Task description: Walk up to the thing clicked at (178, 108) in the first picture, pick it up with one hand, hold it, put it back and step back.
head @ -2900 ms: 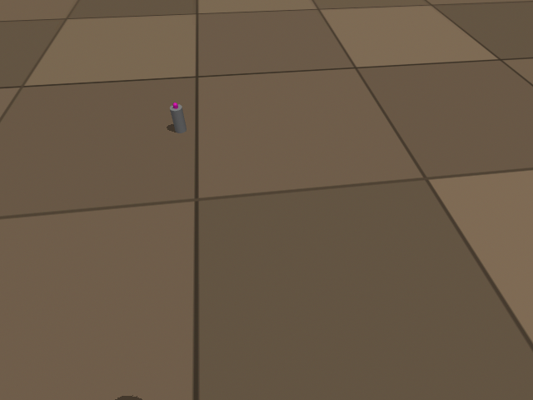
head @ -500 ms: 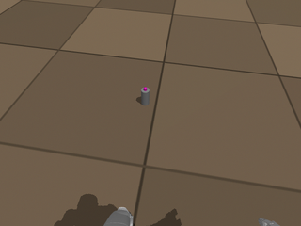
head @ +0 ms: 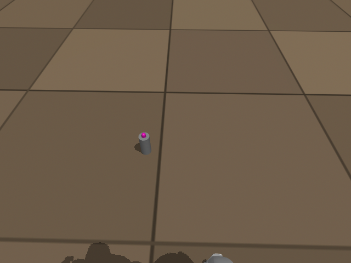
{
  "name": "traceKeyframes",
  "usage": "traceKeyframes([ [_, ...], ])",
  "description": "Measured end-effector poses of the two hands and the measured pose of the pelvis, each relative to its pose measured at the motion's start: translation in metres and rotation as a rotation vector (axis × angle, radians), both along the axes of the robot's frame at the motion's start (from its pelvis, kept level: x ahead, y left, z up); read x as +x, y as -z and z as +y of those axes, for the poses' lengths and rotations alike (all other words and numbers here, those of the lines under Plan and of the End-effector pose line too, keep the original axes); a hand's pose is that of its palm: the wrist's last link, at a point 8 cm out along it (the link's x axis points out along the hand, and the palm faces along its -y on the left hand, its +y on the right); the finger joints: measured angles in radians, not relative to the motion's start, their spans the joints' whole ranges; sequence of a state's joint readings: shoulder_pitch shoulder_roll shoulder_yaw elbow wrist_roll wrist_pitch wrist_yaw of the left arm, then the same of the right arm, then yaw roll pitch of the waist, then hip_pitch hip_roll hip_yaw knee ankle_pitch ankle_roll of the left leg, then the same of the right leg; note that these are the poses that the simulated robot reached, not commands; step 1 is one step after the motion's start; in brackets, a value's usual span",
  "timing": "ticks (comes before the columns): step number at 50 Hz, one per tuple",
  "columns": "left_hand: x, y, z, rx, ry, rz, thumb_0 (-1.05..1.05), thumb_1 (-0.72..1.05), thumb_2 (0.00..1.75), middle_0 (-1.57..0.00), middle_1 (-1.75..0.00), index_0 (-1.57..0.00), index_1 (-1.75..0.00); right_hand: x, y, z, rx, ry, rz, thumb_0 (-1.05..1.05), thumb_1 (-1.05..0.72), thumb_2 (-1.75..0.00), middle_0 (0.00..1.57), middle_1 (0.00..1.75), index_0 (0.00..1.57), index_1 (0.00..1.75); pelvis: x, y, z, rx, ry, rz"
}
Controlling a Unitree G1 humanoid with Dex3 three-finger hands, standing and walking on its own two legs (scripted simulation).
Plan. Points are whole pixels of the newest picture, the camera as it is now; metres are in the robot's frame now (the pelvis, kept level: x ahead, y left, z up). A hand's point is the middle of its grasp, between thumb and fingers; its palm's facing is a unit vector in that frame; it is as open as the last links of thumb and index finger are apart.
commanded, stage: walk up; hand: left
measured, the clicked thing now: (144, 142) +0.94 +0.21 -0.67
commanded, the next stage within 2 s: none
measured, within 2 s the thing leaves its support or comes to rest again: neither
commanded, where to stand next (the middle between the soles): +0.61 +0.00 m, yaw +2 degrees
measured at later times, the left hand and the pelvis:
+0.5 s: hand (81, 241) +0.21 +0.25 -0.13, palm faces +0.03 -0.93 -0.37, open 7.4 cm; pelvis +0.19 -0.03 +0.00, yaw +2 degrees
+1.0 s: hand (98, 171) +0.41 +0.25 -0.13, palm faces -0.04 -0.92 -0.40, open 7.4 cm; pelvis +0.36 -0.03 +0.00, yaw +0 degrees
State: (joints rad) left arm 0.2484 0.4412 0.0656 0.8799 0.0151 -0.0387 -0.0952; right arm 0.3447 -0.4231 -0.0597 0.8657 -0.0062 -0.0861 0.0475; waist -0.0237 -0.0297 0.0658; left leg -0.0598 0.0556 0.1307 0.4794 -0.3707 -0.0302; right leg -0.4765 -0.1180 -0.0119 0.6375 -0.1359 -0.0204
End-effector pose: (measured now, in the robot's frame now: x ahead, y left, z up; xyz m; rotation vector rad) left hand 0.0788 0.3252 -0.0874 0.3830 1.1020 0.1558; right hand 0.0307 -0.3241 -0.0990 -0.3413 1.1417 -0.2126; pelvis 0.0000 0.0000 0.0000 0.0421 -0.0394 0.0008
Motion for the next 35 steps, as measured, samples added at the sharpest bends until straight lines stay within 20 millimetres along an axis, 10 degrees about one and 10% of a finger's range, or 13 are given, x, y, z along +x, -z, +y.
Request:
traceKeyframes([
  [6,0.067,-0.008,-0.035,0.04,-0.008,-0.097,0.01,0.91,0.9,-0.21,-0.3,-0.2,-0.3,0.053,0.028,-0.031,0.021,0.004,0.049,0.01,-0.9,-0.9,0.2,0.3,0.21,0.3,0.053,0.011,-0.031,-0.018,-0.006,-0.011],
  [14,0.087,-0.024,-0.057,0.031,-0.054,-0.053,0.01,0.9,0.9,-0.21,-0.3,-0.21,-0.3,0.139,0.01,-0.034,0.065,-0.04,-0.012,0.0,-0.9,-0.9,0.2,0.3,0.2,0.3,0.108,-0.011,-0.044,-0.025,0.004,-0.014],
  [27,0.13,0.019,-0.024,-0.013,-0.136,0.061,0.01,0.9,0.9,-0.21,-0.3,-0.21,-0.3,0.273,-0.006,-0.012,-0.012,-0.128,-0.005,0.0,-0.9,-0.9,0.2,0.3,0.2,0.3,0.21,0.003,-0.021,-0.078,-0.041,0.003],
  [35,0.199,0.03,-0.012,-0.049,-0.099,0.093,0.01,0.91,0.9,-0.21,-0.3,-0.2,-0.3,0.334,-0.027,0.017,-0.028,-0.1,-0.136,0.0,-0.9,-0.9,0.2,0.3,0.21,0.3,0.262,-0.002,-0.002,-0.06,-0.027,-0.026],
])
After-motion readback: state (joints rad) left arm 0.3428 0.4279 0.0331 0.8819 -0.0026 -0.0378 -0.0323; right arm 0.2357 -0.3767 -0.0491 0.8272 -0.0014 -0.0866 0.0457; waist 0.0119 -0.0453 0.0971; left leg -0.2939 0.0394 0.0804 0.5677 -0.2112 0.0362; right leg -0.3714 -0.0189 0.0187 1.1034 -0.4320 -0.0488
